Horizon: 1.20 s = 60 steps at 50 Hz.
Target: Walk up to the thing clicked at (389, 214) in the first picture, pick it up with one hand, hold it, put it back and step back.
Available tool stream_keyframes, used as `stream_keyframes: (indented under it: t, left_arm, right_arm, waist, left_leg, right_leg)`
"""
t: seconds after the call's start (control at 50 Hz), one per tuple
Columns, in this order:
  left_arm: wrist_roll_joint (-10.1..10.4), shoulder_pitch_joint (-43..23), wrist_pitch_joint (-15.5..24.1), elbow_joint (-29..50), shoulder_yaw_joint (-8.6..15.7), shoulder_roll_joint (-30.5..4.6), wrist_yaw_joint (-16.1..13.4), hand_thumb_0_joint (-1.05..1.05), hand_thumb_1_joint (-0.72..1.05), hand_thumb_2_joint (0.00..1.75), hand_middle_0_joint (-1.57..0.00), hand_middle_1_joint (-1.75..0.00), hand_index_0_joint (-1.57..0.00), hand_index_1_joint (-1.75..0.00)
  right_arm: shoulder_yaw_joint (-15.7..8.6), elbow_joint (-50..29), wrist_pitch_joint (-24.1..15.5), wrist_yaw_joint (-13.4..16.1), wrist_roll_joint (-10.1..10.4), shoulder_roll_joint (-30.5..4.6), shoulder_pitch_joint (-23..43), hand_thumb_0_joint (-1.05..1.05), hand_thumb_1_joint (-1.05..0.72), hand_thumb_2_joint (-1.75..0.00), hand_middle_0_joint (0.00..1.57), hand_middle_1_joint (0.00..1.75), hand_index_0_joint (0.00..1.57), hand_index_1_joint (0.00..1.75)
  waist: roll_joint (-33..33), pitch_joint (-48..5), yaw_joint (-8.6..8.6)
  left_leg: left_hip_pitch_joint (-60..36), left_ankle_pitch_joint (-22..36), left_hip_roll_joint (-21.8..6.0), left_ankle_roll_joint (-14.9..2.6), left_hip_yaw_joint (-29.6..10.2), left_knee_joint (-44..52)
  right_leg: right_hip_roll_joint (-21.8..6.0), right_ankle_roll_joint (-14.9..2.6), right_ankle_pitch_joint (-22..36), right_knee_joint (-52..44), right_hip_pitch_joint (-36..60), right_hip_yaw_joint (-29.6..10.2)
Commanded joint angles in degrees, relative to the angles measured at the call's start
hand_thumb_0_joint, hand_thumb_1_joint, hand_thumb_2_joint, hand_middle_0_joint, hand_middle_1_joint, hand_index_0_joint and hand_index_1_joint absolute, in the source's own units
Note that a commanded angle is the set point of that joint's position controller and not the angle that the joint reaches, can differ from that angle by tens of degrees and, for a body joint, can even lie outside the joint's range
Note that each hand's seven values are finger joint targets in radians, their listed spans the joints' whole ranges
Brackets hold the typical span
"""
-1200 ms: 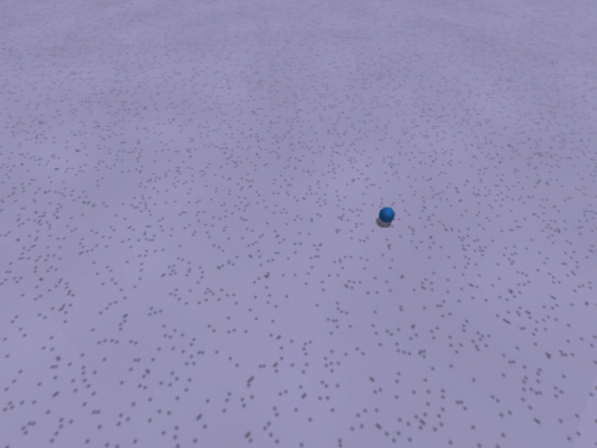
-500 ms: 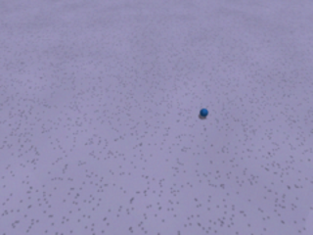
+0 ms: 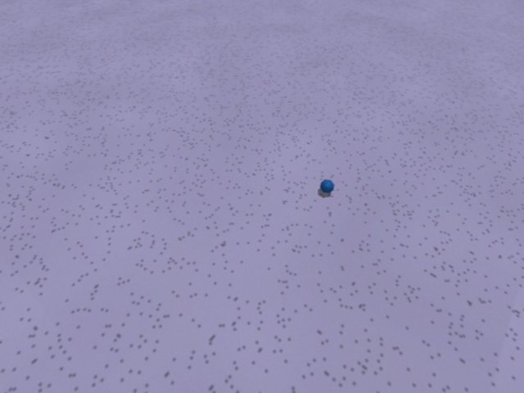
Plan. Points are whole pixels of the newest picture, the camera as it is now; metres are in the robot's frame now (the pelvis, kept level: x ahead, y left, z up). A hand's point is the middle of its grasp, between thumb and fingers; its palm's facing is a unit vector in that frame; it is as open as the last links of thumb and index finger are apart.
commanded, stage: walk up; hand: left
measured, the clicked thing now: (327, 186) +1.22 -0.35 -0.74
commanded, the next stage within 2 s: none
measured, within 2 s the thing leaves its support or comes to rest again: neither
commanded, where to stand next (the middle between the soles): +0.79 -0.39 m, yaw -27 degrees
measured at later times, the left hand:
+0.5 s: hand (183, 348) +0.23 +0.14 -0.14, palm faces -0.23 -0.91 -0.35, open 7.4 cm
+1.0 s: hand (264, 205) +0.57 +0.00 -0.13, palm faces -0.45 -0.79 -0.42, open 7.4 cm
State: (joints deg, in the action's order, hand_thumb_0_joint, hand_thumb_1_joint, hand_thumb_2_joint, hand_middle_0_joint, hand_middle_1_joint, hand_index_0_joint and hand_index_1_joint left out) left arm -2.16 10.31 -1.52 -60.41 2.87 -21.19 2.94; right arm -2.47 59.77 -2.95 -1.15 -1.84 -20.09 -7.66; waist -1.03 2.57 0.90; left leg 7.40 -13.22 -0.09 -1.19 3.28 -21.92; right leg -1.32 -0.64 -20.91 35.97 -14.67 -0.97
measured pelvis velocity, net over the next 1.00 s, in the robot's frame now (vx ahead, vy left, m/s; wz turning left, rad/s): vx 0.32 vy -0.20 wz -0.42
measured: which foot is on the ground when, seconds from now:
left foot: down 0.00-0.26, up 0.28-0.60, down 0.62-1.00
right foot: up 0.00-0.22, down 0.24-0.62, up 0.64-0.96, down 0.98-1.00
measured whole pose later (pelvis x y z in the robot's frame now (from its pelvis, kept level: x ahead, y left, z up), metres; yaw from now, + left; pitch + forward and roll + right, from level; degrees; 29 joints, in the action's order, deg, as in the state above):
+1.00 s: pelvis +0.32 -0.20 -0.03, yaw -24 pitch -3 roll +0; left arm -0.6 10.1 3.3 -47.9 4.2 -25.6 4.7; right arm -3.6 49.3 -3.5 -2.4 -1.2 -26.7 -23.5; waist 1.3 5.3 -4.1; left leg 7.0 -26.4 -8.6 0.6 8.6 -39.7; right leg -1.7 -1.6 -9.1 35.3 -23.1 2.5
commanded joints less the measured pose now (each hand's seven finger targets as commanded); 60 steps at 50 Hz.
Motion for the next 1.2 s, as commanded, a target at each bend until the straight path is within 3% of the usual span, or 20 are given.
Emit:
stream_keyframes:
  t: [0.0, 0.16, 0.22, 0.24, 0.26, 0.28, 0.38, 0.48, 0.56, 0.58, 0.6, 0.62, 0.74, 0.86, 0.92, 0.96, 0.98, 1.0, 1.08, 1.18]
  left_arm:
    - [-0.11, -6.84, 1.56, 10.2, 4.03, -13.53, 2.31, 0.0, 0.9, 0.9, -0.2, -0.3, -0.2, -0.3]
    - [0.09, -0.72, 2.05, 10.97, 4.94, -12.5, 4.91, 0.0, 0.9, 0.9, -0.2, -0.3, -0.2, -0.3]
    - [-0.09, 14.04, 3.17, 7.16, 7.09, -16.61, 3.17, 0.0, 0.9, 0.9, -0.2, -0.3, -0.2, -0.3]
    - [-0.11, 19.57, 3.72, 6.88, 8.75, -21.55, 1.91, 0.0, 0.9, 0.9, -0.2, -0.3, -0.2, -0.3]
    - [0.84, 17.34, 4.0, 9.65, 8.58, -25.24, 1.61, 0.0, 0.9, 0.9, -0.2, -0.3, -0.2, -0.3]
    - [1.71, 12.47, 4.03, 11.42, 8.3, -25.23, 1.36, 0.0, 0.9, 0.9, -0.2, -0.3, -0.2, -0.3]
    - [1.63, 4.79, 4.69, 14.49, 5.79, -18.49, 0.32, 0.0, 0.9, 0.9, -0.2, -0.3, -0.2, -0.3]
    - [1.43, 4.61, 5.36, 16.95, 5.57, -18.41, 0.51, 0.0, 0.9, 0.9, -0.2, -0.3, -0.2, -0.3]
    - [0.95, 1.74, 5.22, 18.58, 4.35, -16.06, 0.66, 0.0, 0.9, 0.9, -0.2, -0.3, -0.2, -0.3]
    - [0.81, 2.74, 5.02, 18.77, 3.35, -12.93, 0.65, 0.0, 0.9, 0.9, -0.2, -0.3, -0.2, -0.3]
    - [1.45, 5.19, 5.23, 19.2, 2.12, -8.01, 0.41, 0.0, 0.9, 0.9, -0.2, -0.3, -0.2, -0.3]
    - [1.1, 6.87, 5.03, 18.14, 2.79, -12.85, -0.36, 0.0, 0.9, 0.9, -0.2, -0.3, -0.2, -0.3]
    - [1.89, 5.52, 5.72, 15.11, 3.52, -14.81, 1.0, 0.0, 0.9, 0.9, -0.2, -0.3, -0.2, -0.3]
    - [1.56, -0.59, 5.34, 16.74, 3.0, -11.96, 2.14, 0.0, 0.9, 0.9, -0.2, -0.3, -0.2, -0.3]
    - [1.7, 5.43, 5.54, 13.99, 3.86, -12.95, 1.56, 0.0, 0.9, 0.9, -0.2, -0.3, -0.2, -0.3]
    - [1.34, 17.24, 6.42, 11.55, 6.94, -20.5, -0.02, 0.0, 0.9, 0.9, -0.2, -0.3, -0.2, -0.3]
    - [1.9, 16.53, 6.74, 13.55, 7.17, -24.94, -0.51, 0.0, 0.9, 0.9, -0.2, -0.3, -0.2, -0.3]
    - [2.68, 11.96, 6.52, 14.75, 6.83, -24.16, -0.46, 0.0, 0.9, 0.9, -0.2, -0.3, -0.2, -0.3]
    - [2.99, 6.55, 6.85, 15.73, 4.94, -18.18, -1.11, 0.0, 0.9, 0.9, -0.2, -0.3, -0.2, -0.3]
    - [1.93, 7.27, 7.69, 17.27, 5.01, -18.61, -0.95, 0.0, 0.9, 0.9, -0.2, -0.3, -0.2, -0.3]
  right_arm:
    - [-6.6, -6.88, -2.52, 1.67, -0.05, -20.47, -2.85, 0.0, -0.9, -0.9, 0.2, 0.3, 0.2, 0.3]
    - [-6.95, -11.58, -2.48, 0.2, -0.87, -20.01, 0.92, 0.0, -0.9, -0.9, 0.2, 0.3, 0.2, 0.3]
    - [-5.29, -12.41, -1.29, 0.19, -1.0, -16.61, 0.64, 0.0, -0.9, -0.9, 0.2, 0.3, 0.2, 0.3]
    - [-3.24, -13.77, -1.16, -0.13, -0.75, -11.23, -1.35, 0.0, -0.9, -0.9, 0.2, 0.3, 0.2, 0.3]
    - [-3.3, -16.1, -1.3, -0.5, 0.53, -13.66, -0.57, 0.0, -0.9, -0.9, 0.2, 0.3, 0.2, 0.3]
    - [-4.28, -15.02, -1.29, -0.38, 0.62, -18.01, 1.28, 0.0, -0.9, -0.9, 0.2, 0.3, 0.2, 0.3]
    - [-4.46, -10.59, -1.12, -1.52, 1.05, -16.9, -9.84, 0.0, -0.9, -0.9, 0.2, 0.3, 0.2, 0.3]
    - [-5.15, -13.4, -1.73, -2.3, 0.1, -16.32, -8.26, 0.0, -0.9, -0.9, 0.2, 0.3, 0.2, 0.3]
    - [-5.86, -12.39, -3.39, -1.42, -0.1, -15.68, -15.52, 0.0, -0.9, -0.9, 0.2, 0.3, 0.2, 0.3]
    - [-6.88, -11.16, -3.91, -0.68, -0.56, -18.1, -20.68, 0.0, -0.9, -0.9, 0.2, 0.3, 0.2, 0.3]
    - [-7.79, -11.91, -4.68, -0.02, -1.46, -22.92, -23.84, 0.0, -0.9, -0.9, 0.2, 0.3, 0.2, 0.3]
    - [-7.86, -14.4, -4.8, -0.04, -0.03, -24.46, -18.19, 0.0, -0.9, -0.9, 0.2, 0.3, 0.2, 0.3]
    - [-5.5, -14.99, -4.56, -0.41, 0.65, -19.45, -12.58, 0.0, -0.9, -0.9, 0.2, 0.3, 0.2, 0.3]
    - [-5.5, -15.55, -3.56, -0.64, 0.94, -20.51, -13.4, 0.0, -0.9, -0.9, 0.2, 0.3, 0.2, 0.3]
    - [-5.06, -16.83, -2.49, -0.49, 1.26, -19.87, -10.54, 0.0, -0.9, -0.9, 0.2, 0.3, 0.2, 0.3]
    - [-2.43, -17.85, -2.32, -0.53, 1.34, -13.22, -14.04, 0.0, -0.9, -0.9, 0.2, 0.3, 0.2, 0.3]
    - [-2.22, -18.48, -1.97, -0.57, 1.87, -13.73, -14.26, 0.0, -0.9, -0.9, 0.2, 0.3, 0.2, 0.3]
    - [-3.79, -16.97, -1.31, -0.03, 1.17, -19.04, -11.95, 0.0, -0.9, -0.9, 0.2, 0.3, 0.2, 0.3]
    - [-3.26, -13.28, -0.8, -0.65, 1.34, -16.25, -15.8, 0.0, -0.9, -0.9, 0.2, 0.3, 0.2, 0.3]
    - [-3.93, -14.69, -0.62, -2.33, 0.36, -15.29, -11.47, 0.0, -0.9, -0.9, 0.2, 0.3, 0.2, 0.3]
  waist:
    - [3.99, 1.44, -3.09]
    - [8.88, 0.97, -0.36]
    - [-6.55, -4.1, 7.03]
    - [-22.71, -3.05, 9.19]
    - [-21.67, -2.34, 7.09]
    - [-9.73, 1.49, 5.17]
    - [-8.43, 1.15, -0.76]
    - [-6.35, 1.7, -0.6]
    - [-0.73, -0.74, -5.41]
    - [7.84, -2.19, -8.12]
    - [19.52, -2.87, -8.42]
    - [11.14, -1.02, -5.83]
    - [9.52, 2.12, -3.13]
    - [10.9, -0.66, -3.66]
    - [5.75, -3.28, 1.08]
    - [-14.09, -10.5, 6.8]
    - [-17.53, -8.98, 5.74]
    - [-8.13, -5.32, 4.58]
    - [-7.37, 1.1, -0.29]
    - [-8.21, 1.91, 0.8]
  left_leg:
    - [-6.39, -20.09, -24.66, -11.6, -20.18, 14.14]
    - [6.19, -14.87, -15.34, -6.94, 2.06, 4.96]
    - [17.17, -14.4, -9.82, -4.92, 6.7, -22.31]
    - [28.01, -20.99, -2.71, -2.12, 7.86, -41.76]
    - [34.57, -21.28, 0.44, -0.13, 0.21, -47.61]
    - [31.92, -17.42, -4.46, 0.21, -5.02, -49.0]
    - [19.63, -9.13, -6.63, -0.08, -3.53, -33.57]
    - [14.0, -4.04, -5.5, 0.45, -1.56, -20.3]
    - [-4.6, 0.84, -2.02, -0.18, 1.57, -10.62]
    - [-12.77, -9.19, -5.03, -1.78, -5.43, -4.76]
    - [-15.53, -27.73, -19.79, -5.86, -31.31, 6.45]
    - [-9.37, -36.41, -27.69, -11.49, -44.27, 13.81]
    - [0.16, -3.62, -18.21, -11.61, -12.0, 8.34]
    - [-0.6, 9.63, -15.15, -8.81, -1.44, 2.38]
    - [6.93, 7.42, -14.78, -6.58, 0.79, -6.9]
    - [21.07, -1.33, -6.01, -3.0, 5.07, -36.48]
    - [32.29, -15.69, -0.1, -0.84, 1.8, -44.63]
    - [31.61, -15.79, -5.06, -0.65, -4.18, -48.59]
    - [24.68, -7.09, -8.08, -0.8, -5.16, -39.39]
    - [22.64, -3.88, -7.35, 0.9, -1.74, -26.02]
  right_leg:
    - [-7.42, -0.2, -1.11, 18.01, -23.58, -6.59]
    - [-3.8, 0.21, 7.7, 2.95, -2.39, 6.14]
    - [0.43, -1.59, 1.86, -1.56, 16.64, 6.03]
    - [-7.35, -4.87, -15.63, -13.86, 20.09, -11.43]
    - [-19.41, -12.56, -26.15, -28.59, 14.89, -41.74]
    - [-21.83, -15.23, -30.81, -29.46, 8.47, -43.76]
    - [-11.29, -11.01, -10.79, -22.69, -0.84, -17.55]
    - [-11.31, -10.93, -11.5, -22.02, -6.06, -15.3]
    - [-6.41, -8.29, -10.39, -8.79, -16.5, -9.2]
    - [-1.92, -6.33, -8.82, 4.68, -23.73, -6.2]
    - [7.1, -2.66, -8.78, 24.49, -31.85, -2.79]
    - [4.42, -2.36, -8.9, 30.81, -32.13, -5.79]
    - [-3.26, 0.52, 1.04, 17.25, -20.72, -3.03]
    - [-0.95, -0.93, 9.08, 0.44, -10.74, 4.15]
    - [1.16, -1.91, 13.77, -4.52, 6.31, 5.87]
    - [-6.37, -5.22, -3.29, -11.27, 24.7, -10.99]
    - [-20.55, -12.2, -12.03, -22.16, 24.45, -39.62]
    - [-22.55, -16.09, -12.74, -21.09, 17.73, -40.8]
    - [-12.03, -11.69, 7.29, -18.38, 3.58, -16.9]
    - [-10.92, -13.01, -0.72, -20.42, -0.55, -12.71]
